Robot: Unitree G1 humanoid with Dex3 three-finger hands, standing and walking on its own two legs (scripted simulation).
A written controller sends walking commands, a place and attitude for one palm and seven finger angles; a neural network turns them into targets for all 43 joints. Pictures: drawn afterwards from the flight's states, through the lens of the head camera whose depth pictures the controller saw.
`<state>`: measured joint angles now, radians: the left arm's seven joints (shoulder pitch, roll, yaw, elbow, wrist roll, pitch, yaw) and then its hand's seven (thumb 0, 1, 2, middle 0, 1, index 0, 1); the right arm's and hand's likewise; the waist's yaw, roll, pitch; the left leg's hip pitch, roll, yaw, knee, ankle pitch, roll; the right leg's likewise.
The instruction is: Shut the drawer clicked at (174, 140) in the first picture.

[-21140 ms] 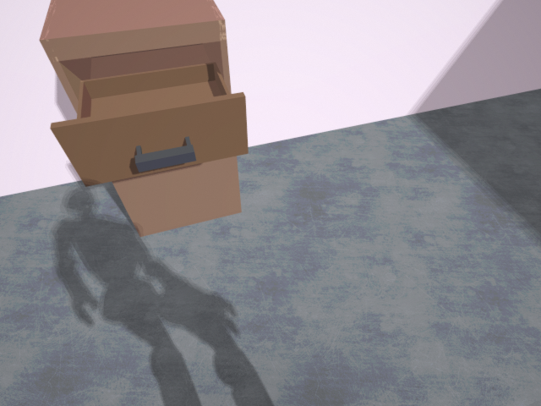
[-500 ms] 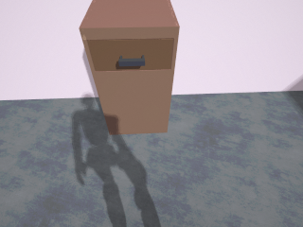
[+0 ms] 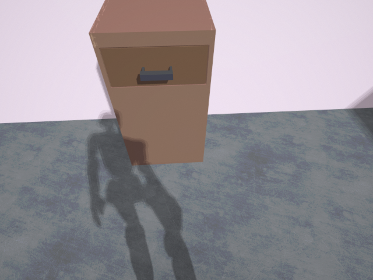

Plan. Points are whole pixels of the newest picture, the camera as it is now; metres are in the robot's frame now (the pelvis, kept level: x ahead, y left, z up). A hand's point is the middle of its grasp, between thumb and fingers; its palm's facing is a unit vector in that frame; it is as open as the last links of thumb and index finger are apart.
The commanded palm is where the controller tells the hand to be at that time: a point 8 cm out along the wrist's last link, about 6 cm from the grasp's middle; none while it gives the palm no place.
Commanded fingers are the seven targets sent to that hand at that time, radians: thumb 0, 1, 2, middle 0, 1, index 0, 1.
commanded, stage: look to check the result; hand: left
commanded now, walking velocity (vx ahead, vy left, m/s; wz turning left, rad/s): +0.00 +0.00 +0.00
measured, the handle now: (156, 72) +0.88 +0.17 -0.06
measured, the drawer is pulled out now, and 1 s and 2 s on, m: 0.00 0.00 0.00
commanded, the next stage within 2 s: stand and wait in 0.28 s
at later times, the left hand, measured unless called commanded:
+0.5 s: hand out of the picture +0.03 +0.18 -0.17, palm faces +0.01 -0.97 -0.23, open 7.4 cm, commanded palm none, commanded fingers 0.00 0.90 0.90 -0.20 -0.30 -0.20 -0.30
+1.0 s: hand out of the picture +0.05 +0.20 -0.17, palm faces -0.01 -0.96 -0.26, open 7.4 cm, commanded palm none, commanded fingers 0.00 0.90 0.90 -0.20 -0.30 -0.20 -0.30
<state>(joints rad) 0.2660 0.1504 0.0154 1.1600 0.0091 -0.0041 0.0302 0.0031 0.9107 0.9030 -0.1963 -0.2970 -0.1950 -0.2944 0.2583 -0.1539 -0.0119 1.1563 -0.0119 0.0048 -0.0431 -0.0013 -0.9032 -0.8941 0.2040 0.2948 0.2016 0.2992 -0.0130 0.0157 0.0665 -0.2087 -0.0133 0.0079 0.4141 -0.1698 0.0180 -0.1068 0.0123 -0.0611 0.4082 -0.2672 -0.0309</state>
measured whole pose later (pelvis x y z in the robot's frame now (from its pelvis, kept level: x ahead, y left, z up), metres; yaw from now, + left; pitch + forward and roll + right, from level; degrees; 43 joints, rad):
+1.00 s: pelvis +0.01 -0.01 +0.00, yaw -1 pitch -2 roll +0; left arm 0.18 0.23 0.02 1.15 0.01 -0.01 0.02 0.00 0.91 0.90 -0.20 -0.30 -0.20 -0.29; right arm 0.17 -0.24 -0.01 1.15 -0.01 0.00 -0.03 0.00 -0.90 -0.89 0.21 0.30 0.20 0.30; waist -0.01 0.01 0.06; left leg -0.16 0.00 0.01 0.36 -0.16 0.00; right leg -0.06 0.03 -0.05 0.34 -0.25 -0.04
